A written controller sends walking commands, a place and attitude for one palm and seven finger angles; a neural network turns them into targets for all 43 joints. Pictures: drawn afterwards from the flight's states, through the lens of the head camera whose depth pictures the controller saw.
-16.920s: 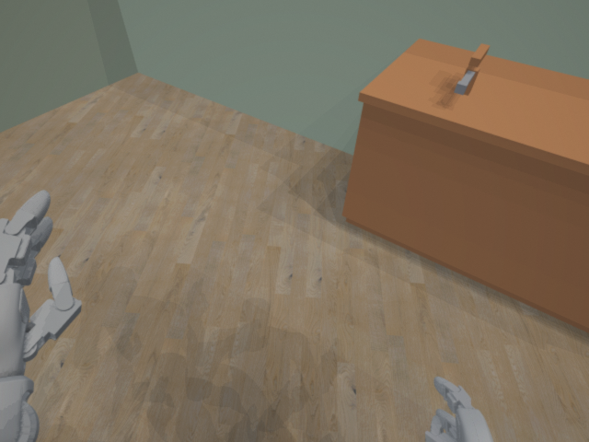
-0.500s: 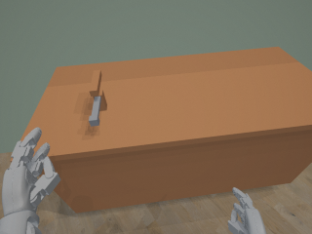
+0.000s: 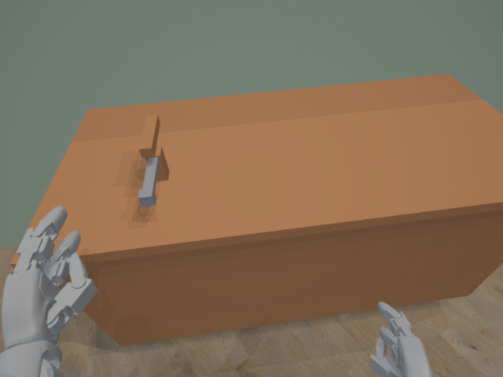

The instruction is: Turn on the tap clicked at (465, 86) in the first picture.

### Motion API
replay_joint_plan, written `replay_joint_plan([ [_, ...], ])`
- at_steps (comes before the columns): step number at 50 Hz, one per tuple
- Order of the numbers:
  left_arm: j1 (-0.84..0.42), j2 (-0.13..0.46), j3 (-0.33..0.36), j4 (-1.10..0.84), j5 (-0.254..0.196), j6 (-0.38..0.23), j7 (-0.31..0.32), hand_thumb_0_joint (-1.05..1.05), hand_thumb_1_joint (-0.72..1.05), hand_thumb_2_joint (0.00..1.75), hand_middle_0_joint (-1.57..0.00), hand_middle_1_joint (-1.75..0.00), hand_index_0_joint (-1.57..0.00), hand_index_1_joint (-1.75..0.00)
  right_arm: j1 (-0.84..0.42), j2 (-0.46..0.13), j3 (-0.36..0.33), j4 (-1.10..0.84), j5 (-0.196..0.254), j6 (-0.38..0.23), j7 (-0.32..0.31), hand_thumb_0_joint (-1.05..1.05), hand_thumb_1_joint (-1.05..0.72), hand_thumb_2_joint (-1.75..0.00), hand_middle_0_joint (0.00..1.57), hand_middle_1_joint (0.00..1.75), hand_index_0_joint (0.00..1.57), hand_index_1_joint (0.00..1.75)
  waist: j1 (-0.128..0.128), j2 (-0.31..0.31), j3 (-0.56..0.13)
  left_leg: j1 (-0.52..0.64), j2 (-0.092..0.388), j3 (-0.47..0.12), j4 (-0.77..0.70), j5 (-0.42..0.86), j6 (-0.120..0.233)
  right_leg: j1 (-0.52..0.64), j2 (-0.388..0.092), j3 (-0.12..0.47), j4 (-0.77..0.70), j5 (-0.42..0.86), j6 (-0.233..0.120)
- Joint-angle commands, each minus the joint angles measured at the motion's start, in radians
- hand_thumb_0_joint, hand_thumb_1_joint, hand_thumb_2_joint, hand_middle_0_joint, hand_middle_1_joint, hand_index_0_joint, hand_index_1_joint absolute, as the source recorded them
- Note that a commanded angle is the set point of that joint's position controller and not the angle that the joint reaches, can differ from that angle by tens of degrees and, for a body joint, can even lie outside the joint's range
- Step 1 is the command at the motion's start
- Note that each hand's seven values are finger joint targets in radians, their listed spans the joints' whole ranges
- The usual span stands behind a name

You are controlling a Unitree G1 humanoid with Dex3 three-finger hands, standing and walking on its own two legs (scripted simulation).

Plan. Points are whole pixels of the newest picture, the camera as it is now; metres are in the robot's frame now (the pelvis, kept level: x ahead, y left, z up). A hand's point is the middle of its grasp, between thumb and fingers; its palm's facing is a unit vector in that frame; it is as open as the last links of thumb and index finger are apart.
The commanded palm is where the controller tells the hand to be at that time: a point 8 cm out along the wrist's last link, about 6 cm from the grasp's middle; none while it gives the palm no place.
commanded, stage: reach beside the lever's end, fingers flat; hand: left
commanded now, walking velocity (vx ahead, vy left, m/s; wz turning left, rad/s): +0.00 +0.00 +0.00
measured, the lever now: (147, 197) +0.43 +0.29 +0.02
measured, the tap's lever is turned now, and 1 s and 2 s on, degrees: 0 0 0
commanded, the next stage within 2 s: none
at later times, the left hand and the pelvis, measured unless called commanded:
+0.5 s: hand (105, 253) +0.24 +0.25 +0.11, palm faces +0.46 -0.89 -0.09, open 7.5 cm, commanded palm +0.20 +0.30 +0.11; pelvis +0.00 +0.02 +0.00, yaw -1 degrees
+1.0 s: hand (108, 232) +0.30 +0.29 +0.08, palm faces +0.51 -0.86 -0.08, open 7.6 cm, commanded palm +0.26 +0.33 +0.08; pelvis -0.01 +0.01 -0.01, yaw -2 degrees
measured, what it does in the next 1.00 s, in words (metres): stands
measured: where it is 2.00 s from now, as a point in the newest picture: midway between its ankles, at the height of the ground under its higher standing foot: outside the picture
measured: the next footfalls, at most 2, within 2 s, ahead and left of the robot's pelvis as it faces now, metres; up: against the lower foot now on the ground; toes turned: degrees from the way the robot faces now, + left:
none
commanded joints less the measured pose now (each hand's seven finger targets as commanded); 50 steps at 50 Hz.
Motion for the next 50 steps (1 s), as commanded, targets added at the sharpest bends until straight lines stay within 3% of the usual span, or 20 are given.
replay_joint_plan([
  [1,-0.091,0.141,0.096,-0.176,0.003,-0.067,0.009,0.00,0.90,0.90,-0.20,-0.30,-0.20,-0.30,-0.132,-0.094,-0.032,-0.159,0.002,-0.056,-0.012,0.00,-0.90,-0.90,0.20,0.30,0.20,0.30,-0.005,-0.077,-0.052,-0.098,-0.041,0.062,-0.105,0.113,0.060,0.110,-0.020,0.052,-0.162,0.049,0.045],
  [3,-0.159,0.137,0.094,-0.140,-0.001,-0.068,0.011,0.00,0.90,0.90,-0.20,-0.30,-0.20,-0.30,-0.138,-0.097,-0.033,-0.149,0.001,-0.052,-0.018,0.00,-0.90,-0.90,0.20,0.30,0.20,0.30,-0.018,-0.100,-0.034,-0.105,-0.041,0.056,-0.104,0.085,0.060,0.090,-0.021,0.056,-0.172,0.008,0.048],
  [8,-0.253,0.126,0.069,-0.100,0.014,-0.086,0.017,0.00,0.90,0.90,-0.20,-0.30,-0.20,-0.30,-0.143,-0.095,-0.031,-0.141,-0.002,-0.049,-0.023,0.00,-0.90,-0.90,0.20,0.30,0.20,0.30,-0.025,-0.041,-0.062,-0.092,-0.044,0.053,-0.115,0.065,0.055,0.078,-0.018,0.049,-0.159,-0.016,0.040],
  [10,-0.279,0.143,0.077,-0.100,0.028,-0.096,0.022,0.00,0.90,0.90,-0.20,-0.30,-0.20,-0.30,-0.141,-0.095,-0.031,-0.141,-0.002,-0.048,-0.022,0.00,-0.90,-0.90,0.20,0.30,0.20,0.30,-0.022,-0.012,-0.108,-0.082,-0.042,0.055,-0.116,0.092,0.053,0.098,-0.016,0.047,-0.143,0.019,0.035],
  [13,-0.313,0.140,0.062,-0.059,0.042,-0.108,0.029,0.00,0.90,0.90,-0.20,-0.30,-0.20,-0.30,-0.138,-0.096,-0.029,-0.136,-0.009,-0.043,-0.022,0.00,-0.90,-0.90,0.20,0.30,0.20,0.30,-0.027,-0.018,-0.106,-0.087,-0.039,0.049,-0.118,0.106,0.049,0.091,-0.011,0.036,-0.125,0.042,0.033],
  [14,-0.316,0.165,0.092,-0.029,0.043,-0.104,0.037,0.00,0.90,0.90,-0.20,-0.30,-0.20,-0.30,-0.139,-0.099,-0.028,-0.134,-0.007,-0.039,-0.022,0.00,-0.90,-0.90,0.20,0.30,0.20,0.30,-0.025,-0.024,-0.102,-0.098,-0.039,0.046,-0.120,0.102,0.048,0.090,-0.010,0.038,-0.128,0.038,0.032],
  [16,-0.343,0.141,0.077,-0.002,0.043,-0.106,0.041,0.00,0.90,0.90,-0.20,-0.30,-0.20,-0.30,-0.142,-0.096,-0.030,-0.131,-0.009,-0.031,-0.022,0.00,-0.90,-0.90,0.20,0.30,0.20,0.30,-0.029,-0.045,-0.105,-0.097,-0.036,0.048,-0.123,0.115,0.045,0.093,-0.009,0.031,-0.121,0.054,0.031],
  [20,-0.355,0.143,0.090,0.033,0.047,-0.100,0.057,0.00,0.90,0.90,-0.20,-0.30,-0.20,-0.30,-0.137,-0.095,-0.033,-0.134,-0.011,-0.012,-0.016,0.00,-0.90,-0.90,0.20,0.30,0.20,0.30,-0.019,-0.019,-0.146,-0.096,-0.034,0.051,-0.125,0.165,0.035,0.114,-0.008,0.026,-0.104,0.103,0.025],
  [21,-0.353,0.149,0.099,0.054,0.048,-0.098,0.061,0.00,0.90,0.90,-0.20,-0.30,-0.20,-0.30,-0.137,-0.097,-0.036,-0.133,-0.011,-0.005,-0.015,0.00,-0.90,-0.90,0.20,0.30,0.20,0.30,-0.021,-0.039,-0.143,-0.102,-0.032,0.054,-0.120,0.164,0.036,0.111,-0.006,0.027,-0.104,0.104,0.027],
  [25,-0.394,0.130,0.079,0.083,0.060,-0.112,0.069,0.00,0.90,0.90,-0.19,-0.29,-0.19,-0.29,-0.130,-0.099,-0.040,-0.133,-0.013,0.010,-0.011,0.00,-0.90,-0.90,0.20,0.30,0.20,0.30,-0.030,-0.036,-0.151,-0.098,-0.027,0.053,-0.113,0.191,0.031,0.093,-0.004,0.023,-0.088,0.124,0.024],
  [29,-0.469,0.153,0.087,0.111,0.074,-0.147,0.076,0.00,0.90,0.90,-0.19,-0.28,-0.19,-0.28,-0.124,-0.103,-0.045,-0.127,-0.014,0.020,-0.013,0.00,-0.90,-0.90,0.20,0.30,0.20,0.30,-0.042,-0.011,-0.160,-0.105,-0.024,0.054,-0.099,0.178,0.030,0.069,-0.004,0.030,-0.077,0.112,0.023],
  [32,-0.522,0.132,0.066,0.165,0.077,-0.174,0.076,0.00,0.90,0.90,-0.19,-0.27,-0.19,-0.27,-0.123,-0.103,-0.046,-0.120,-0.016,0.022,-0.013,0.00,-0.90,-0.90,0.20,0.30,0.20,0.30,-0.052,-0.030,-0.151,-0.123,-0.022,0.051,-0.094,0.141,0.030,0.046,-0.005,0.030,-0.071,0.081,0.023],
  [34,-0.549,0.185,0.118,0.202,0.080,-0.188,0.079,0.00,0.90,0.90,-0.19,-0.26,-0.19,-0.26,-0.116,-0.109,-0.050,-0.113,-0.016,0.026,-0.016,0.00,-0.90,-0.90,0.20,0.30,0.20,0.30,-0.049,-0.037,-0.173,-0.136,-0.023,0.051,-0.087,0.139,0.031,0.050,-0.004,0.035,-0.066,0.082,0.021],
  [37,-0.609,0.186,0.125,0.275,0.073,-0.199,0.068,0.00,0.90,0.90,-0.19,-0.26,-0.19,-0.26,-0.118,-0.107,-0.050,-0.107,-0.016,0.037,-0.019,0.00,-0.90,-0.90,0.20,0.30,0.20,0.30,-0.051,-0.045,-0.190,-0.162,-0.027,0.062,-0.075,0.121,0.035,0.054,-0.009,0.045,-0.064,0.078,0.024],
  [39,-0.631,0.232,0.176,0.327,0.071,-0.202,0.064,0.00,0.90,0.90,-0.18,-0.25,-0.18,-0.25,-0.112,-0.110,-0.052,-0.100,-0.014,0.046,-0.023,0.00,-0.90,-0.90,0.20,0.30,0.20,0.30,-0.046,-0.031,-0.201,-0.177,-0.029,0.069,-0.067,0.122,0.038,0.060,-0.009,0.055,-0.065,0.085,0.024],
  [42,-0.680,0.236,0.185,0.394,0.063,-0.214,0.046,0.00,0.90,0.90,-0.18,-0.24,-0.18,-0.24,-0.101,-0.109,-0.055,-0.095,-0.011,0.054,-0.023,0.00,-0.90,-0.90,0.20,0.30,0.20,0.30,-0.052,-0.040,-0.213,-0.196,-0.028,0.073,-0.054,0.139,0.039,0.065,-0.011,0.060,-0.054,0.119,0.026],
  [45,-0.709,0.256,0.206,0.433,0.060,-0.237,0.028,0.00,0.90,0.90,-0.18,-0.24,-0.18,-0.24,-0.085,-0.113,-0.060,-0.093,-0.010,0.060,-0.022,0.00,-0.90,-0.90,0.20,0.30,0.20,0.30,-0.053,-0.008,-0.251,-0.198,-0.027,0.078,-0.038,0.171,0.040,0.067,-0.012,0.066,-0.037,0.163,0.027],
  [47,-0.744,0.273,0.222,0.491,0.056,-0.255,0.014,0.00,0.90,0.90,-0.18,-0.23,-0.18,-0.23,-0.075,-0.115,-0.063,-0.088,-0.007,0.063,-0.022,0.00,-0.90,-0.90,0.20,0.30,0.20,0.30,-0.059,-0.039,-0.235,-0.226,-0.023,0.077,-0.030,0.147,0.040,0.055,-0.012,0.071,-0.034,0.144,0.029],
  [49,-0.780,0.281,0.220,0.494,0.058,-0.277,0.002,0.00,0.90,0.90,-0.18,-0.22,-0.18,-0.22,-0.066,-0.120,-0.066,-0.093,-0.005,0.062,-0.021,0.00,-0.90,-0.90,0.20,0.30,0.20,0.30,-0.062,-0.004,-0.249,-0.224,-0.023,0.076,-0.022,0.149,0.041,0.041,-0.010,0.074,-0.025,0.147,0.027],
  [50,-0.804,0.268,0.207,0.522,0.057,-0.284,-0.002,0.00,0.90,0.90,-0.17,-0.22,-0.17,-0.22,-0.060,-0.121,-0.066,-0.088,-0.007,0.061,-0.021,0.00,-0.90,-0.90,0.20,0.30,0.20,0.30,-0.073,-0.030,-0.250,-0.227,-0.022,0.076,-0.017,0.144,0.043,0.034,-0.011,0.072,-0.021,0.147,0.030],
])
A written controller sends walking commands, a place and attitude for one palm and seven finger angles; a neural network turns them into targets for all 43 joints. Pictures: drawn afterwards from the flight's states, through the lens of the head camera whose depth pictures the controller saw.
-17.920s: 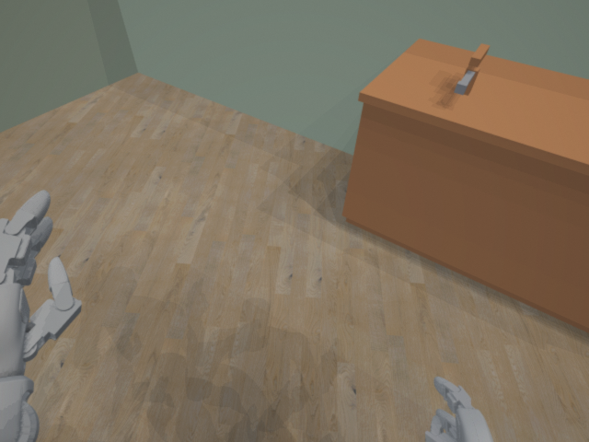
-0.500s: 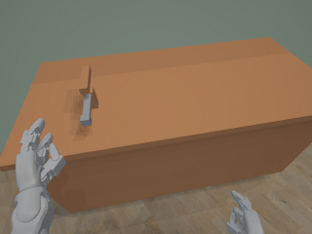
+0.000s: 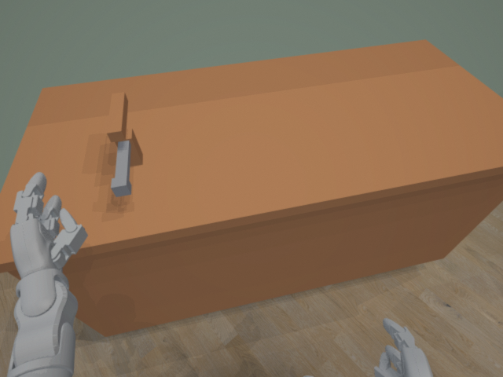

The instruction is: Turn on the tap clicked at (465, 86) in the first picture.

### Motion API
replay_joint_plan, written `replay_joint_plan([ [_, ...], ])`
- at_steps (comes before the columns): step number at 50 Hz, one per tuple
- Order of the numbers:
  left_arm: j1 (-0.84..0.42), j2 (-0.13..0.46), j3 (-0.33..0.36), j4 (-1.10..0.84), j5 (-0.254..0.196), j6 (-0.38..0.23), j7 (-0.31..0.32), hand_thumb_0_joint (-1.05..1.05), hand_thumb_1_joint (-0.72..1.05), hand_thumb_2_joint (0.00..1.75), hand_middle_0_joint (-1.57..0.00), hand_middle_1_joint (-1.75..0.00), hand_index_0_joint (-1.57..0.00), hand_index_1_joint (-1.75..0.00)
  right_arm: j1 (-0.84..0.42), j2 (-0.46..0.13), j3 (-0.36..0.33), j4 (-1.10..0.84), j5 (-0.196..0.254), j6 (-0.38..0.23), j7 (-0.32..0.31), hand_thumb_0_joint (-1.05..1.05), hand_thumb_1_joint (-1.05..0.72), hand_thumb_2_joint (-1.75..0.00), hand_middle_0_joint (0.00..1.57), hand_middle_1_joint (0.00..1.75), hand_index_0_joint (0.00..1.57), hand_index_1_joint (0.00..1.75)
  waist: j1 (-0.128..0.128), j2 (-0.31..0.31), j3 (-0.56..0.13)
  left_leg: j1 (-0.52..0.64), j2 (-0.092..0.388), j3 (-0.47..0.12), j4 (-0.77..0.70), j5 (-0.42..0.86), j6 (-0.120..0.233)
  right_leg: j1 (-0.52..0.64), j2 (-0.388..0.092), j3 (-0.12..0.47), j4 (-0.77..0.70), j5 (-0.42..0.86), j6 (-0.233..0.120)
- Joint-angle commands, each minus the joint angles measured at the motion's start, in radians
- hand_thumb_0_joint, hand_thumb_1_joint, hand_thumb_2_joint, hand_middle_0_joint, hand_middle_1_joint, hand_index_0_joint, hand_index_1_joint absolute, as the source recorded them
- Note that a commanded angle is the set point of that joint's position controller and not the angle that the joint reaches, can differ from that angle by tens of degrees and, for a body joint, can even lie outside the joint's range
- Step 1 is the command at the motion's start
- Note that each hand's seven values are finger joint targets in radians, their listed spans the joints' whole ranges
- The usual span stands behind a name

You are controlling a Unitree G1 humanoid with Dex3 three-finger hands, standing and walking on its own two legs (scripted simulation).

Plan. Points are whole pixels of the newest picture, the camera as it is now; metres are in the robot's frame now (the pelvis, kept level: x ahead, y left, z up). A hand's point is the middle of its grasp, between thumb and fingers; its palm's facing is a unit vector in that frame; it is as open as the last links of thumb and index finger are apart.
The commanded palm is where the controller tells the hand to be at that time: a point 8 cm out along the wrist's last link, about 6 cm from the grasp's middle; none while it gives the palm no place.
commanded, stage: reach beside the lever's end, fingers flat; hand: left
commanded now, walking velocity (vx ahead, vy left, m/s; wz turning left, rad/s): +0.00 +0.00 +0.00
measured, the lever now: (121, 186) +0.43 +0.29 +0.03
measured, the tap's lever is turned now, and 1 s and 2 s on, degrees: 0 0 1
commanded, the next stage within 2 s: push the lever round in 1.18 s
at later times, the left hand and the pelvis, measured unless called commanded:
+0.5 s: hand (95, 203) +0.37 +0.31 +0.05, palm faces +0.51 -0.86 -0.07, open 7.8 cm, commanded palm +0.33 +0.35 +0.05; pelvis -0.01 +0.01 -0.02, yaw -1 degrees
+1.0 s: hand (104, 190) +0.42 +0.32 +0.03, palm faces +0.48 -0.87 -0.07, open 7.8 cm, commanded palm +0.37 +0.35 +0.03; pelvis +0.00 +0.02 -0.03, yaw -2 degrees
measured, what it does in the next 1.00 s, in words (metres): stands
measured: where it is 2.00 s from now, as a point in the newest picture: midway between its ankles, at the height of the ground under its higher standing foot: outside the picture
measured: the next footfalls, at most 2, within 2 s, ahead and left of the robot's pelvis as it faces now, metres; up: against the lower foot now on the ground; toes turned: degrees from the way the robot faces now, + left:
none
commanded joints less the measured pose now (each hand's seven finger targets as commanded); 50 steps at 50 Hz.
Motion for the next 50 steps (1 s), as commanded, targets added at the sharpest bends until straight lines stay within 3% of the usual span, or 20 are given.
replay_joint_plan([
  [1,-0.281,0.230,0.069,-0.147,0.002,-0.118,-0.021,0.00,0.90,0.90,-0.17,-0.22,-0.17,-0.22,-0.045,-0.127,-0.048,-0.123,0.003,-0.052,-0.010,0.00,-0.90,-0.90,0.20,0.30,0.20,0.30,-0.011,0.002,-0.226,-0.058,-0.016,0.040,-0.105,0.156,0.029,0.206,-0.010,0.040,-0.094,0.139,0.014],
  [8,-0.429,0.295,0.110,0.007,0.000,-0.152,-0.048,0.00,0.90,0.90,-0.17,-0.20,-0.17,-0.20,-0.016,-0.138,-0.050,-0.113,0.007,-0.037,-0.018,0.00,-0.90,-0.90,0.20,0.30,0.20,0.30,-0.025,-0.014,-0.235,-0.130,-0.016,0.040,-0.079,0.076,0.035,0.164,-0.016,0.063,-0.084,0.052,0.019],
  [9,-0.455,0.332,0.138,0.015,0.004,-0.160,-0.046,0.00,0.90,0.90,-0.17,-0.20,-0.17,-0.20,-0.010,-0.144,-0.052,-0.110,0.007,-0.033,-0.020,0.00,-0.90,-0.90,0.20,0.30,0.20,0.30,-0.023,-0.012,-0.253,-0.134,-0.016,0.040,-0.072,0.082,0.037,0.171,-0.017,0.068,-0.080,0.057,0.019],
  [10,-0.471,0.335,0.133,0.023,0.008,-0.165,-0.049,0.00,0.90,0.90,-0.17,-0.20,-0.17,-0.20,-0.007,-0.141,-0.053,-0.113,0.006,-0.030,-0.018,0.00,-0.90,-0.90,0.20,0.30,0.20,0.30,-0.022,0.016,-0.283,-0.133,-0.017,0.045,-0.066,0.082,0.037,0.174,-0.019,0.074,-0.074,0.059,0.020],
  [12,-0.517,0.324,0.119,0.067,0.014,-0.178,-0.052,0.00,0.90,0.90,-0.16,-0.19,-0.16,-0.19,0.006,-0.141,-0.051,-0.105,0.002,-0.027,-0.016,0.00,-0.90,-0.90,0.20,0.30,0.20,0.30,-0.035,0.020,-0.277,-0.139,-0.014,0.042,-0.057,0.085,0.036,0.146,-0.015,0.066,-0.061,0.069,0.018],
  [14,-0.542,0.375,0.153,0.101,0.025,-0.195,-0.052,0.00,0.90,0.90,-0.16,-0.19,-0.16,-0.19,0.025,-0.150,-0.052,-0.104,0.000,-0.017,-0.014,0.00,-0.90,-0.90,0.20,0.30,0.20,0.30,-0.030,0.021,-0.295,-0.155,-0.010,0.037,-0.047,0.096,0.037,0.142,-0.012,0.064,-0.043,0.079,0.016],
  [16,-0.570,0.351,0.127,0.110,0.030,-0.206,-0.055,0.00,0.90,0.90,-0.16,-0.18,-0.16,-0.18,0.039,-0.148,-0.055,-0.106,-0.004,-0.011,-0.008,0.00,-0.90,-0.90,0.20,0.30,0.20,0.30,-0.035,0.053,-0.341,-0.139,-0.010,0.042,-0.035,0.134,0.034,0.142,-0.010,0.061,-0.022,0.130,0.015],
  [19,-0.526,0.379,0.166,0.195,0.030,-0.212,-0.060,0.00,0.90,0.90,-0.16,-0.17,-0.16,-0.17,0.067,-0.159,-0.061,-0.103,-0.006,0.005,0.000,0.00,-0.90,-0.90,0.20,0.30,0.20,0.30,-0.027,0.010,-0.353,-0.167,-0.006,0.036,-0.019,0.164,0.033,0.138,-0.002,0.051,-0.001,0.159,0.013],
  [22,-0.588,0.387,0.170,0.257,0.029,-0.209,-0.065,0.00,0.90,0.90,-0.16,-0.17,-0.16,-0.17,0.083,-0.162,-0.061,-0.102,-0.005,0.022,0.004,0.00,-0.90,-0.90,0.20,0.30,0.20,0.30,-0.042,-0.011,-0.324,-0.206,-0.003,0.039,-0.014,0.130,0.034,0.106,-0.005,0.052,0.002,0.134,0.019],
  [25,-0.640,0.443,0.206,0.297,0.042,-0.221,-0.064,0.00,0.90,0.90,-0.15,-0.16,-0.15,-0.16,0.102,-0.170,-0.060,-0.104,-0.008,0.038,0.007,0.00,-0.90,-0.90,0.20,0.30,0.20,0.30,-0.042,-0.003,-0.343,-0.230,-0.003,0.037,0.000,0.122,0.036,0.090,-0.006,0.054,0.019,0.119,0.018],
  [26,-0.670,0.438,0.197,0.285,0.046,-0.232,-0.064,0.00,0.90,0.90,-0.15,-0.16,-0.15,-0.16,0.107,-0.168,-0.062,-0.106,-0.011,0.041,0.009,0.00,-0.90,-0.90,0.20,0.30,0.20,0.30,-0.046,0.030,-0.355,-0.221,-0.003,0.038,0.008,0.129,0.035,0.076,-0.004,0.055,0.025,0.126,0.017],
  [29,-0.732,0.476,0.217,0.332,0.063,-0.268,-0.062,0.00,0.90,0.90,-0.15,-0.15,-0.15,-0.15,0.128,-0.174,-0.061,-0.093,-0.019,0.051,0.013,0.00,-0.90,-0.90,0.20,0.30,0.20,0.30,-0.059,0.021,-0.362,-0.245,0.000,0.032,0.032,0.118,0.037,0.042,0.001,0.056,0.046,0.112,0.015],
  [30,-0.758,0.481,0.210,0.320,0.071,-0.283,-0.065,0.00,0.90,0.90,-0.15,-0.15,-0.15,-0.15,0.132,-0.173,-0.063,-0.092,-0.019,0.054,0.015,0.00,-0.90,-0.90,0.20,0.30,0.20,0.30,-0.062,0.063,-0.389,-0.226,0.001,0.035,0.039,0.128,0.035,0.030,0.001,0.056,0.058,0.121,0.013],
  [32,-0.781,0.475,0.195,0.336,0.079,-0.303,-0.070,0.00,0.90,0.90,-0.15,-0.15,-0.15,-0.15,0.145,-0.176,-0.063,-0.091,-0.024,0.060,0.020,0.00,-0.90,-0.90,0.20,0.30,0.20,0.30,-0.064,0.082,-0.407,-0.211,0.003,0.029,0.042,0.139,0.029,0.010,0.005,0.047,0.070,0.123,0.007],
  [36,-0.802,0.503,0.212,0.437,0.078,-0.303,-0.091,0.00,0.90,0.90,-0.15,-0.15,-0.15,-0.15,0.173,-0.188,-0.066,-0.078,-0.025,0.076,0.023,0.00,-0.90,-0.90,0.20,0.30,0.20,0.30,-0.076,0.050,-0.410,-0.251,0.006,0.026,0.068,0.144,0.030,-0.019,0.005,0.044,0.087,0.128,0.010],
  [39,-0.851,0.526,0.219,0.485,0.082,-0.299,-0.103,0.00,0.90,0.90,-0.15,-0.15,-0.15,-0.15,0.190,-0.195,-0.064,-0.078,-0.025,0.089,0.024,0.00,-0.90,-0.90,0.20,0.30,0.20,0.30,-0.079,0.070,-0.412,-0.255,0.008,0.017,0.071,0.134,0.027,-0.054,0.005,0.037,0.097,0.107,0.007],
  [45,-0.767,0.490,0.203,0.359,0.080,-0.309,-0.081,0.00,0.90,0.90,-0.15,-0.15,-0.15,-0.15,0.217,-0.196,-0.075,-0.104,-0.029,0.115,0.046,0.00,-0.90,-0.90,0.20,0.30,0.20,0.30,-0.045,0.140,-0.531,-0.096,0.023,0.004,0.075,0.379,-0.012,-0.051,0.022,0.015,0.109,0.195,-0.001],
  [47,-0.747,0.438,0.168,0.323,0.072,-0.305,-0.070,0.00,0.90,0.90,-0.15,-0.15,-0.15,-0.15,0.213,-0.192,-0.077,-0.104,-0.026,0.121,0.053,0.00,-0.90,-0.90,0.20,0.30,0.20,0.30,-0.050,0.138,-0.509,-0.071,0.030,-0.001,0.070,0.414,-0.024,-0.062,0.027,0.007,0.101,0.191,0.000],
  [49,-0.665,0.427,0.182,0.352,0.070,-0.288,-0.058,0.00,0.90,0.90,-0.15,-0.15,-0.15,-0.15,0.212,-0.193,-0.079,-0.108,-0.024,0.129,0.055,0.00,-0.90,-0.90,0.20,0.30,0.20,0.30,-0.048,0.082,-0.460,-0.111,0.030,0.000,0.064,0.409,-0.017,-0.045,0.030,0.004,0.093,0.195,0.001],
  [50,-0.678,0.415,0.171,0.357,0.070,-0.281,-0.054,0.00,0.90,0.90,-0.15,-0.15,-0.15,-0.15,0.207,-0.190,-0.077,-0.103,-0.020,0.134,0.054,0.00,-0.90,-0.90,0.20,0.30,0.20,0.30,-0.060,0.057,-0.434,-0.133,0.031,0.002,0.060,0.377,-0.014,-0.046,0.028,0.006,0.091,0.190,0.004],
])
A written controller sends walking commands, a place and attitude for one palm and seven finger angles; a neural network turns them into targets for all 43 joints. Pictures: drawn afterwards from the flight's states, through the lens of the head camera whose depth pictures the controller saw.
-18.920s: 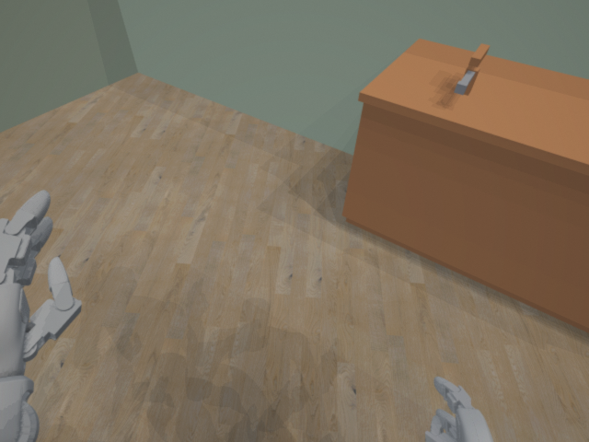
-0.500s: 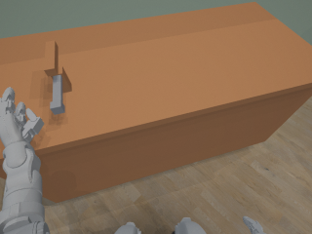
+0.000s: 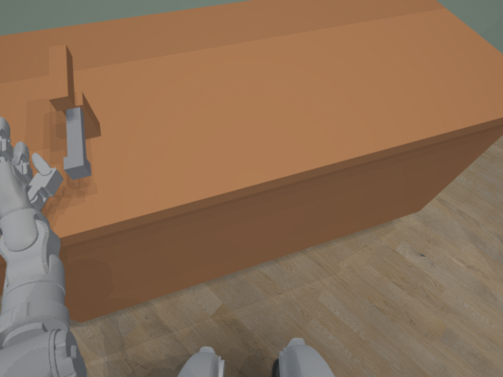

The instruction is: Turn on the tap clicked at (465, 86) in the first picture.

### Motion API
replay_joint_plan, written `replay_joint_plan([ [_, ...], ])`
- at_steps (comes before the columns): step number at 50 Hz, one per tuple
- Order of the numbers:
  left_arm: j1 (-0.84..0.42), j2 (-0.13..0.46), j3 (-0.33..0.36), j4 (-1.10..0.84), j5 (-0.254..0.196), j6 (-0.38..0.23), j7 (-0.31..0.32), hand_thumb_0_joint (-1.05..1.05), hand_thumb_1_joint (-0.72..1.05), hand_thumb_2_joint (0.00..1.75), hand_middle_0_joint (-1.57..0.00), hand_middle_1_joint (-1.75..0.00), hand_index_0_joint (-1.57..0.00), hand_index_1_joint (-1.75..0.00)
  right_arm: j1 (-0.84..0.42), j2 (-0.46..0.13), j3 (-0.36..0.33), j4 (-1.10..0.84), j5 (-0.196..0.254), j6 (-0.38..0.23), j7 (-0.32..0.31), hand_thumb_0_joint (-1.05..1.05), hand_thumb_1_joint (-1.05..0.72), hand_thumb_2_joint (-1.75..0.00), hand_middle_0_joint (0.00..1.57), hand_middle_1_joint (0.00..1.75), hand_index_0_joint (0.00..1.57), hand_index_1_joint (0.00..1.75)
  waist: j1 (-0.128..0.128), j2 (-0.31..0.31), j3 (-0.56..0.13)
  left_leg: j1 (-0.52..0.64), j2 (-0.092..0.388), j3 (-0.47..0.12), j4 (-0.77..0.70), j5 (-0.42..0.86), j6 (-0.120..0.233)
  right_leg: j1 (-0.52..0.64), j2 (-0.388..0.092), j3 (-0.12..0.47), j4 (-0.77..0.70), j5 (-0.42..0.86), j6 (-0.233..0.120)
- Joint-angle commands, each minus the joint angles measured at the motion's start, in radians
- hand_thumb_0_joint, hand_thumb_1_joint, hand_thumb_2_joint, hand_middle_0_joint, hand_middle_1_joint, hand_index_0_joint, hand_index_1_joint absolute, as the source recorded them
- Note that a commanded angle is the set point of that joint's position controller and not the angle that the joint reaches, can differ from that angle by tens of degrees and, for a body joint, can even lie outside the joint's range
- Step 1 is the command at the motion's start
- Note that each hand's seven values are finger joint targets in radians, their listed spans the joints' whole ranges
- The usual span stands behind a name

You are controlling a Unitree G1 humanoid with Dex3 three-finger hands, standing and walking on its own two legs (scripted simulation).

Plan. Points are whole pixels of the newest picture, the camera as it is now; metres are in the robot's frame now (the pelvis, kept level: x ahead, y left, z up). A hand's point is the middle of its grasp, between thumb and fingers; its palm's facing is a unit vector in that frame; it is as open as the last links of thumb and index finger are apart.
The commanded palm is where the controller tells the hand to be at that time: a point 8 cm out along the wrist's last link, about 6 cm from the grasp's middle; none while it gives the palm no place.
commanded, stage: reach beside the lever's end, fingers flat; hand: left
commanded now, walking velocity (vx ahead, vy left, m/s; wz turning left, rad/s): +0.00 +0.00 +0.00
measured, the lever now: (77, 166) +0.42 +0.28 +0.07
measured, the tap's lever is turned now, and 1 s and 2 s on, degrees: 0 1 35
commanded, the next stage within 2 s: push the lever round in 0.18 s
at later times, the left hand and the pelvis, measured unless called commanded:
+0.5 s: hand (66, 178) +0.40 +0.29 +0.06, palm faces +0.52 -0.85 -0.07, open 7.8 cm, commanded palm +0.35 +0.33 +0.06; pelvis +0.00 -0.01 +0.00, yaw +1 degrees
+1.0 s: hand (71, 176) +0.40 +0.29 +0.06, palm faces +0.54 -0.84 -0.06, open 7.8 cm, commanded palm +0.36 +0.32 +0.06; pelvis +0.00 -0.02 +0.00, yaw +1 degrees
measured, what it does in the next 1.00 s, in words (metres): stands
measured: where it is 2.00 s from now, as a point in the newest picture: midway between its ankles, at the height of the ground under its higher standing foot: outside the picture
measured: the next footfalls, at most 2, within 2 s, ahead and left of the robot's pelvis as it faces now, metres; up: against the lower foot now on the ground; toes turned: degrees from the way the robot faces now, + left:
none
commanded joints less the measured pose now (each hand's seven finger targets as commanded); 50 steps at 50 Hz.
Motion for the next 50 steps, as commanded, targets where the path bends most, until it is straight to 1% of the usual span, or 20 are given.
replay_joint_plan([
  [1,-0.220,0.248,0.015,-0.203,-0.007,-0.051,0.028,0.00,0.90,0.90,-0.15,-0.15,-0.15,-0.15,0.059,-0.164,-0.059,-0.088,0.006,-0.017,-0.009,0.00,-0.90,-0.90,0.20,0.30,0.20,0.30,0.024,0.049,-0.347,0.175,0.017,-0.020,-0.174,0.408,-0.033,0.285,0.012,-0.015,-0.078,0.212,-0.025],
  [3,-0.224,0.268,0.038,-0.175,-0.005,-0.042,0.039,0.00,0.90,0.90,-0.15,-0.15,-0.15,-0.15,0.044,-0.164,-0.055,-0.094,0.009,-0.014,-0.013,0.00,-0.90,-0.90,0.20,0.30,0.20,0.30,0.022,0.013,-0.294,0.109,0.007,-0.010,-0.192,0.270,-0.015,0.299,0.008,-0.009,-0.093,0.159,-0.024],
  [6,-0.313,0.308,0.052,-0.204,0.016,-0.062,0.055,0.00,0.90,0.90,-0.15,-0.15,-0.15,-0.15,0.028,-0.156,-0.045,-0.101,0.005,-0.012,-0.022,0.00,-0.90,-0.90,0.20,0.30,0.20,0.30,0.015,0.056,-0.288,0.093,-0.001,-0.004,-0.195,0.196,-0.001,0.298,0.001,0.007,-0.097,0.116,-0.024],
  [9,-0.348,0.327,0.052,-0.275,0.036,-0.109,0.061,0.00,0.90,0.90,-0.15,-0.15,-0.15,-0.15,0.028,-0.153,-0.047,-0.099,-0.005,-0.018,-0.025,0.00,-0.90,-0.90,0.20,0.30,0.20,0.30,0.020,0.128,-0.361,0.161,0.001,-0.006,-0.177,0.259,-0.009,0.290,0.004,0.008,-0.076,0.153,-0.032],
  [10,-0.364,0.298,0.020,-0.288,0.037,-0.122,0.057,0.00,0.90,0.90,-0.15,-0.15,-0.15,-0.15,0.027,-0.149,-0.045,-0.094,-0.008,-0.020,-0.024,0.00,-0.90,-0.90,0.20,0.30,0.20,0.30,0.009,0.148,-0.374,0.189,0.002,-0.006,-0.171,0.289,-0.017,0.280,0.005,0.006,-0.073,0.171,-0.032],
  [13,-0.343,0.273,-0.004,-0.248,0.025,-0.125,0.033,0.00,0.90,0.90,-0.15,-0.15,-0.15,-0.15,0.029,-0.154,-0.048,-0.082,-0.008,-0.025,-0.025,0.00,-0.90,-0.90,0.20,0.30,0.20,0.30,0.003,0.099,-0.381,0.188,0.005,-0.010,-0.162,0.304,-0.020,0.288,0.007,0.004,-0.072,0.187,-0.032],
  [16,-0.310,0.265,-0.003,-0.138,0.003,-0.077,0.000,0.00,0.90,0.90,-0.15,-0.15,-0.15,-0.15,0.030,-0.156,-0.044,-0.079,0.006,-0.020,-0.033,0.00,-0.90,-0.90,0.20,0.30,0.20,0.30,-0.003,0.023,-0.320,0.099,0.001,-0.003,-0.171,0.233,-0.001,0.315,-0.003,0.012,-0.089,0.174,-0.023],
  [18,-0.325,0.228,-0.038,-0.139,-0.011,-0.050,-0.015,0.00,0.90,0.90,-0.15,-0.15,-0.15,-0.15,0.025,-0.155,-0.043,-0.091,0.013,-0.022,-0.034,0.00,-0.90,-0.90,0.20,0.30,0.20,0.30,0.001,0.057,-0.309,0.107,-0.004,0.000,-0.184,0.201,0.000,0.306,-0.006,0.012,-0.105,0.146,-0.023],
  [19,-0.333,0.243,-0.024,-0.157,-0.011,-0.046,-0.013,0.00,0.90,0.90,-0.15,-0.15,-0.15,-0.15,0.026,-0.155,-0.045,-0.092,0.013,-0.021,-0.036,0.00,-0.90,-0.90,0.20,0.30,0.20,0.30,0.005,0.073,-0.330,0.124,-0.003,0.001,-0.182,0.221,0.000,0.313,-0.007,0.013,-0.105,0.159,-0.025],
  [20,-0.323,0.257,-0.013,-0.169,-0.010,-0.044,-0.008,0.00,0.90,0.90,-0.15,-0.15,-0.15,-0.15,0.033,-0.156,-0.046,-0.098,0.012,-0.020,-0.035,0.00,-0.90,-0.90,0.20,0.30,0.20,0.30,0.018,0.070,-0.361,0.136,-0.005,-0.002,-0.183,0.243,-0.003,0.327,-0.007,0.012,-0.100,0.174,-0.026],
  [21,-0.322,0.246,-0.018,-0.172,-0.012,-0.041,0.000,0.00,0.90,0.90,-0.15,-0.15,-0.15,-0.15,0.031,-0.154,-0.046,-0.099,0.011,-0.019,-0.035,0.00,-0.90,-0.90,0.20,0.30,0.20,0.30,0.009,0.054,-0.354,0.133,-0.005,0.001,-0.180,0.257,-0.001,0.331,-0.006,0.011,-0.103,0.191,-0.023],
  [26,-0.340,0.277,0.016,-0.206,0.018,-0.089,0.058,0.00,0.90,0.90,-0.15,-0.15,-0.15,-0.15,0.025,-0.147,-0.045,-0.095,-0.001,-0.020,-0.025,0.00,-0.90,-0.90,0.20,0.30,0.20,0.30,0.020,0.055,-0.364,0.111,-0.008,0.005,-0.164,0.262,0.000,0.343,-0.007,0.020,-0.086,0.205,-0.022],
  [30,-0.345,0.262,-0.003,-0.191,0.039,-0.099,0.075,0.00,0.90,0.90,-0.15,-0.15,-0.15,-0.15,0.019,-0.143,-0.043,-0.095,-0.003,-0.015,-0.022,0.00,-0.90,-0.90,0.20,0.30,0.20,0.30,0.007,0.044,-0.355,0.085,-0.011,0.015,-0.159,0.232,0.009,0.355,-0.011,0.029,-0.089,0.201,-0.019],
  [34,-0.358,0.296,0.024,-0.186,0.028,-0.094,0.058,0.00,0.90,0.90,-0.15,-0.15,-0.15,-0.15,0.022,-0.148,-0.044,-0.094,-0.002,-0.012,-0.029,0.00,-0.90,-0.90,0.20,0.30,0.20,0.30,0.007,0.027,-0.367,0.071,-0.011,0.020,-0.160,0.213,0.017,0.386,-0.012,0.042,-0.104,0.198,-0.017],
  [39,-0.352,0.255,-0.007,-0.185,0.011,-0.093,0.037,0.00,0.90,0.90,-0.15,-0.15,-0.15,-0.15,0.027,-0.145,-0.044,-0.087,0.001,-0.017,-0.029,0.00,-0.90,-0.90,0.20,0.30,0.20,0.30,0.004,0.065,-0.366,0.088,-0.010,0.021,-0.163,0.222,0.013,0.375,-0.010,0.040,-0.106,0.204,-0.020],
  [40,-0.311,0.270,0.012,-0.157,0.010,-0.087,0.038,0.00,0.90,0.90,-0.15,-0.15,-0.15,-0.15,0.033,-0.147,-0.046,-0.086,0.002,-0.014,-0.029,0.00,-0.90,-0.90,0.20,0.30,0.20,0.30,0.015,0.024,-0.370,0.073,-0.009,0.020,-0.164,0.220,0.013,0.390,-0.010,0.039,-0.104,0.203,-0.018],
  [43,-0.351,0.231,-0.027,-0.158,0.010,-0.084,0.038,0.00,0.90,0.90,-0.15,-0.15,-0.15,-0.15,0.029,-0.144,-0.044,-0.088,0.004,-0.015,-0.027,0.00,-0.90,-0.90,0.20,0.30,0.20,0.30,-0.002,0.037,-0.336,0.073,-0.011,0.021,-0.169,0.190,0.013,0.358,-0.011,0.037,-0.115,0.172,-0.016],
  [45,-0.367,0.258,-0.005,-0.136,0.014,-0.086,0.046,0.00,0.90,0.90,-0.15,-0.15,-0.15,-0.15,0.032,-0.148,-0.044,-0.082,0.002,-0.014,-0.029,0.00,-0.90,-0.90,0.20,0.30,0.20,0.30,-0.004,0.017,-0.328,0.055,-0.009,0.016,-0.168,0.179,0.015,0.355,-0.014,0.038,-0.112,0.159,-0.016],
  [48,-0.385,0.226,-0.038,-0.149,0.023,-0.094,0.053,0.00,0.90,0.90,-0.15,-0.15,-0.15,-0.15,0.030,-0.146,-0.045,-0.089,0.000,-0.015,-0.025,0.00,-0.90,-0.90,0.20,0.30,0.20,0.30,-0.009,0.046,-0.335,0.076,-0.011,0.017,-0.172,0.169,0.014,0.335,-0.013,0.034,-0.115,0.142,-0.018],
  [50,-0.386,0.232,-0.032,-0.133,0.025,-0.096,0.057,0.00,0.90,0.90,-0.15,-0.15,-0.15,-0.15,0.036,-0.149,-0.045,-0.084,-0.002,-0.014,-0.024,0.00,-0.90,-0.90,0.20,0.30,0.20,0.30,-0.013,0.024,-0.342,0.074,-0.010,0.012,-0.167,0.176,0.014,0.332,-0.012,0.032,-0.111,0.147,-0.018],
])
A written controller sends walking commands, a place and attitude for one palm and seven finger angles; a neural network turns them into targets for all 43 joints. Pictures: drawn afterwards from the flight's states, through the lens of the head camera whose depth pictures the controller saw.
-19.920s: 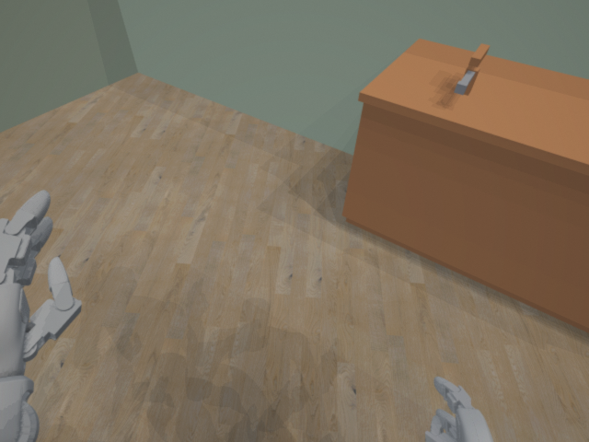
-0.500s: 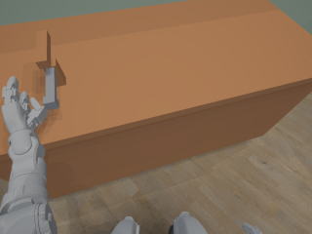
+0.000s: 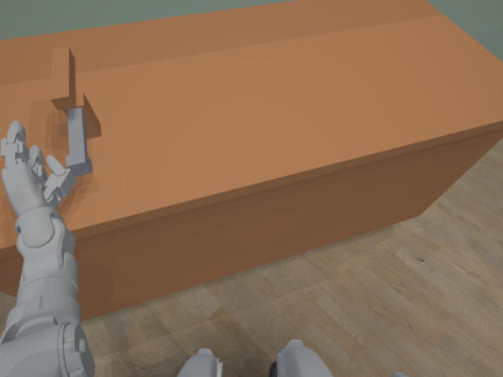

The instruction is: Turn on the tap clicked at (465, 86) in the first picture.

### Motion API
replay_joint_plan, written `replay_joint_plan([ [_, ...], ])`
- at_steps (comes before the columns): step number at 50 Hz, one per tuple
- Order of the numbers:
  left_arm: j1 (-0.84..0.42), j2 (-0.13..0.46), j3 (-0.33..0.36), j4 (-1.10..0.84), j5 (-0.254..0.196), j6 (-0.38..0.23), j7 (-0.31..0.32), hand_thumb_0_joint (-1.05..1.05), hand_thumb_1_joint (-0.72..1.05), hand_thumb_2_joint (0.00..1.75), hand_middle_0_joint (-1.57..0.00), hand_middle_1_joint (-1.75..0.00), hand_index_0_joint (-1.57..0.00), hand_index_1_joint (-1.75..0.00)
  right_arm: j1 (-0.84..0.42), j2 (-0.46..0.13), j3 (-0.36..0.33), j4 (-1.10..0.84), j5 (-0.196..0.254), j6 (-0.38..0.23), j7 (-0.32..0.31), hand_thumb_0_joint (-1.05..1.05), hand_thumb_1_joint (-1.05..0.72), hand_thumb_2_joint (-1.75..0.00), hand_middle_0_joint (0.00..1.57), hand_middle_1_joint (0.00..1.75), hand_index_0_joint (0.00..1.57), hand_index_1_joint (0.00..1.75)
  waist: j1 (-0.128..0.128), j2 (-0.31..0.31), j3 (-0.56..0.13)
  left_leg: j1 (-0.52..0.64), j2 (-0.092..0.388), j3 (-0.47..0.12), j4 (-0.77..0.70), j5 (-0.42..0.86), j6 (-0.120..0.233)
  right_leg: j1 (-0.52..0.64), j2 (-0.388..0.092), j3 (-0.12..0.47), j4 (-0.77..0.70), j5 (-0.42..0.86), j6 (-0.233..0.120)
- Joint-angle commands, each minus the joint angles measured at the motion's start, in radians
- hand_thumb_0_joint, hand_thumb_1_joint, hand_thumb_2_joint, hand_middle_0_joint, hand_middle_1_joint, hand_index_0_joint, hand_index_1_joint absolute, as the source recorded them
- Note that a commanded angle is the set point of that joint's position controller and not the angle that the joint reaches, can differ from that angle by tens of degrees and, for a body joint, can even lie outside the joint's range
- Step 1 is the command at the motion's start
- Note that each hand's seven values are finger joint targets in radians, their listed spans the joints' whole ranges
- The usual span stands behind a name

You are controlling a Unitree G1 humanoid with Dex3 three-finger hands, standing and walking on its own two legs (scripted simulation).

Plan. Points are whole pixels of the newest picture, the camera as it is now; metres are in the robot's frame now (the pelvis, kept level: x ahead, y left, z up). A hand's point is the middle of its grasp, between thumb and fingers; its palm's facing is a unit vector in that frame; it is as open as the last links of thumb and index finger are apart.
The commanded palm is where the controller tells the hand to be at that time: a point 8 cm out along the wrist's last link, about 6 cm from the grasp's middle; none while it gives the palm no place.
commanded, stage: push the lever round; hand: left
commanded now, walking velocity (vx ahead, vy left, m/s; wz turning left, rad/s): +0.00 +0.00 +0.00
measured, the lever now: (79, 164) +0.43 +0.28 +0.07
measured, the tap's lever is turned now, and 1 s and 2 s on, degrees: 1 35 59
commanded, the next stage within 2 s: none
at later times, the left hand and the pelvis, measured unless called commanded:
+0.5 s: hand (105, 164) +0.43 +0.24 +0.06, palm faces +0.59 -0.80 -0.05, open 7.8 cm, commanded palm +0.39 +0.27 +0.06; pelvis +0.00 +0.01 +0.00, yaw +1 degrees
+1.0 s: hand (128, 152) +0.46 +0.21 +0.06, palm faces +0.71 -0.70 -0.08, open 7.7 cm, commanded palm +0.41 +0.24 +0.06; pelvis +0.00 -0.01 +0.00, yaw +0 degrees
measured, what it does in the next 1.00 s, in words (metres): stands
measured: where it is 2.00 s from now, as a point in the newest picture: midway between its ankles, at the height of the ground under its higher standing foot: outside the picture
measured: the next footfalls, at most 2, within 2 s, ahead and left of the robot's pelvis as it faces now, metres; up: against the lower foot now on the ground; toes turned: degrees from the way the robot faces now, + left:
none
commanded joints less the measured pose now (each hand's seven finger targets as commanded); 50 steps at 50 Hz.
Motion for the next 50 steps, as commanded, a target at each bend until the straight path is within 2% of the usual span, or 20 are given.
replay_joint_plan([
  [1,-0.366,0.263,0.000,-0.208,0.009,-0.080,0.012,0.00,0.90,0.90,-0.15,-0.15,-0.15,-0.15,0.060,-0.152,-0.053,-0.082,-0.004,-0.031,-0.010,0.00,-0.90,-0.90,0.20,0.30,0.20,0.30,-0.009,0.045,-0.344,0.058,-0.007,0.027,-0.153,0.162,0.026,0.318,-0.010,0.047,-0.117,0.148,0.000],
  [7,-0.420,0.156,-0.080,-0.220,0.024,-0.077,0.076,0.00,0.90,0.90,-0.15,-0.15,-0.15,-0.15,0.064,-0.148,-0.056,-0.075,-0.010,-0.033,0.000,0.00,-0.90,-0.90,0.20,0.30,0.20,0.30,-0.023,0.086,-0.346,0.125,-0.004,0.002,-0.168,0.173,0.006,0.250,-0.004,0.018,-0.113,0.125,-0.008],
  [10,-0.439,0.137,-0.096,-0.247,0.046,-0.076,0.119,0.00,0.90,0.90,-0.15,-0.15,-0.15,-0.15,0.066,-0.151,-0.061,-0.075,-0.016,-0.031,0.003,0.00,-0.90,-0.90,0.20,0.30,0.20,0.30,-0.022,0.101,-0.385,0.170,-0.002,-0.010,-0.171,0.208,-0.004,0.239,-0.002,0.010,-0.108,0.134,-0.012],
  [12,-0.454,0.078,-0.137,-0.215,0.057,-0.066,0.146,0.00,0.90,0.90,-0.15,-0.15,-0.15,-0.15,0.063,-0.145,-0.060,-0.069,-0.018,-0.033,0.007,0.00,-0.90,-0.90,0.20,0.30,0.20,0.30,-0.037,0.084,-0.345,0.164,-0.001,-0.013,-0.175,0.190,-0.009,0.213,-0.001,0.002,-0.114,0.115,-0.011],
  [14,-0.472,0.100,-0.115,-0.181,0.071,-0.066,0.177,0.00,0.90,0.90,-0.15,-0.15,-0.15,-0.15,0.062,-0.149,-0.059,-0.060,-0.023,-0.028,0.006,0.00,-0.90,-0.90,0.20,0.30,0.20,0.30,-0.041,0.039,-0.310,0.135,0.000,-0.021,-0.179,0.158,-0.003,0.207,0.000,0.002,-0.119,0.092,-0.011],
  [18,-0.517,0.047,-0.153,-0.214,0.103,-0.078,0.239,0.00,0.90,0.90,-0.15,-0.15,-0.15,-0.15,0.056,-0.137,-0.060,-0.065,-0.031,-0.028,0.016,0.00,-0.90,-0.90,0.20,0.30,0.20,0.30,-0.031,0.127,-0.366,0.194,-0.004,-0.023,-0.185,0.203,-0.024,0.200,-0.003,-0.005,-0.107,0.108,-0.018],
  [21,-0.494,0.033,-0.140,-0.198,0.117,-0.075,0.289,0.00,0.90,0.90,-0.15,-0.15,-0.15,-0.15,0.056,-0.133,-0.063,-0.063,-0.040,-0.024,0.024,0.00,-0.90,-0.90,0.20,0.30,0.20,0.30,-0.028,0.080,-0.378,0.184,-0.005,-0.016,-0.175,0.233,-0.021,0.220,0.000,-0.006,-0.108,0.131,-0.016],
  [22,-0.481,0.035,-0.131,-0.174,0.121,-0.071,0.304,0.00,0.90,0.90,-0.15,-0.15,-0.15,-0.15,0.055,-0.133,-0.062,-0.061,-0.042,-0.023,0.025,0.00,-0.90,-0.90,0.20,0.30,0.20,0.30,-0.029,0.032,-0.370,0.158,-0.004,-0.011,-0.175,0.224,-0.014,0.237,0.000,-0.006,-0.111,0.136,-0.014],
  [24,-0.495,0.070,-0.097,-0.153,0.135,-0.073,0.333,0.00,0.90,0.90,-0.15,-0.15,-0.15,-0.15,0.049,-0.132,-0.058,-0.064,-0.045,-0.019,0.023,0.00,-0.90,-0.90,0.20,0.30,0.20,0.30,-0.022,0.019,-0.359,0.119,-0.009,-0.005,-0.175,0.191,-0.001,0.258,-0.003,0.003,-0.114,0.122,-0.012],
  [28,-0.528,0.057,-0.100,-0.151,0.160,-0.078,0.376,0.00,0.90,0.90,-0.15,-0.15,-0.15,-0.15,0.049,-0.121,-0.059,-0.062,-0.052,-0.016,0.026,0.00,-0.90,-0.90,0.20,0.30,0.20,0.30,-0.026,0.033,-0.372,0.098,-0.014,0.019,-0.165,0.191,0.010,0.285,-0.008,0.017,-0.121,0.145,-0.008],
  [29,-0.503,0.089,-0.072,-0.136,0.173,-0.077,0.387,0.00,0.90,0.90,-0.15,-0.15,-0.15,-0.15,0.053,-0.124,-0.060,-0.061,-0.054,-0.011,0.025,0.00,-0.90,-0.90,0.20,0.30,0.20,0.30,-0.015,0.025,-0.380,0.094,-0.013,0.015,-0.166,0.203,0.010,0.297,-0.006,0.018,-0.117,0.152,-0.011],
  [31,-0.534,0.032,-0.113,-0.124,0.172,-0.073,0.400,0.00,0.90,0.90,-0.15,-0.15,-0.15,-0.15,0.049,-0.118,-0.060,-0.059,-0.054,-0.011,0.027,0.00,-0.90,-0.90,0.20,0.30,0.20,0.30,-0.038,0.011,-0.368,0.086,-0.014,0.026,-0.161,0.186,0.018,0.289,-0.008,0.023,-0.128,0.150,-0.005],
  [34,-0.564,0.053,-0.094,-0.107,0.183,-0.077,0.420,0.00,0.90,0.90,-0.15,-0.15,-0.15,-0.15,0.056,-0.119,-0.062,-0.051,-0.057,-0.008,0.025,0.00,-0.90,-0.90,0.20,0.30,0.20,0.30,-0.038,0.021,-0.371,0.075,-0.015,0.027,-0.164,0.171,0.020,0.295,-0.010,0.028,-0.132,0.138,-0.006],
  [36,-0.593,0.023,-0.119,-0.109,0.185,-0.081,0.433,0.00,0.90,0.90,-0.15,-0.15,-0.15,-0.15,0.058,-0.115,-0.063,-0.047,-0.059,-0.009,0.027,0.00,-0.90,-0.90,0.20,0.30,0.20,0.30,-0.047,0.022,-0.384,0.083,-0.016,0.032,-0.162,0.176,0.022,0.299,-0.011,0.029,-0.137,0.149,-0.004],
  [37,-0.582,0.040,-0.096,-0.116,0.185,-0.085,0.444,0.00,0.90,0.90,-0.15,-0.15,-0.15,-0.15,0.064,-0.118,-0.069,-0.046,-0.061,-0.010,0.027,0.00,-0.90,-0.90,0.20,0.30,0.20,0.30,-0.042,0.009,-0.422,0.090,-0.017,0.034,-0.156,0.195,0.023,0.316,-0.010,0.031,-0.132,0.168,-0.003],
  [40,-0.586,-0.010,-0.130,-0.074,0.196,-0.080,0.468,0.00,0.90,0.90,-0.15,-0.15,-0.15,-0.15,0.065,-0.114,-0.069,-0.036,-0.063,-0.008,0.031,0.00,-0.90,-0.90,0.20,0.30,0.20,0.30,-0.052,0.018,-0.392,0.087,-0.015,0.032,-0.157,0.196,0.021,0.293,-0.009,0.026,-0.132,0.167,-0.004],
  [44,-0.614,0.034,-0.091,-0.078,0.218,-0.084,0.508,0.00,0.90,0.90,-0.15,-0.15,-0.15,-0.15,0.074,-0.118,-0.075,-0.032,-0.071,-0.004,0.033,0.00,-0.90,-0.90,0.20,0.30,0.20,0.30,-0.045,0.028,-0.433,0.081,-0.018,0.037,-0.153,0.204,0.025,0.320,-0.010,0.034,-0.131,0.182,-0.003],
  [46,-0.612,0.020,-0.095,-0.067,0.224,-0.082,0.526,0.00,0.90,0.90,-0.15,-0.15,-0.15,-0.15,0.080,-0.114,-0.077,-0.028,-0.073,-0.001,0.037,0.00,-0.90,-0.90,0.20,0.30,0.20,0.30,-0.046,0.027,-0.444,0.089,-0.018,0.045,-0.151,0.227,0.024,0.330,-0.011,0.032,-0.134,0.207,-0.003],
  [48,-0.622,-0.024,-0.121,-0.047,0.225,-0.076,0.541,0.00,0.90,0.90,-0.15,-0.15,-0.15,-0.15,0.074,-0.111,-0.076,-0.026,-0.075,-0.001,0.041,0.00,-0.90,-0.90,0.20,0.30,0.20,0.30,-0.059,0.007,-0.413,0.075,-0.018,0.047,-0.153,0.209,0.026,0.318,-0.010,0.030,-0.143,0.192,0.000],
  [50,-0.638,-0.015,-0.114,-0.035,0.234,-0.075,0.558,0.00,0.90,0.90,-0.15,-0.15,-0.15,-0.15,0.069,-0.111,-0.077,-0.024,-0.075,0.001,0.042,0.00,-0.90,-0.90,0.20,0.30,0.20,0.30,-0.063,0.020,-0.399,0.059,-0.018,0.049,-0.150,0.185,0.028,0.310,-0.012,0.037,-0.145,0.171,0.001],
])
